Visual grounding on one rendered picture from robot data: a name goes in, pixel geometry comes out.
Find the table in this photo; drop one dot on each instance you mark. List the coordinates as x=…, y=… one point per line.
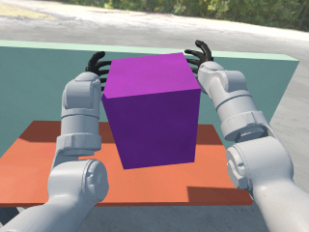
x=25, y=169

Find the left robot hand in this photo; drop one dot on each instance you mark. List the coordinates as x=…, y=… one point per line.
x=94, y=65

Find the right robot forearm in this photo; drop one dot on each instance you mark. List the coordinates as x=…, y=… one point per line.
x=239, y=116

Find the right robot hand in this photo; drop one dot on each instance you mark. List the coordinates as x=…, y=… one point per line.
x=204, y=56

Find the left robot forearm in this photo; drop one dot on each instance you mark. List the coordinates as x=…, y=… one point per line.
x=80, y=119

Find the robot right upper arm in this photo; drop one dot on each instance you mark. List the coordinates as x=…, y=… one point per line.
x=262, y=167

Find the robot left upper arm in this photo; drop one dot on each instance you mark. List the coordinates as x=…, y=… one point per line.
x=74, y=188

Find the carton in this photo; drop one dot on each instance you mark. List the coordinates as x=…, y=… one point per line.
x=152, y=106

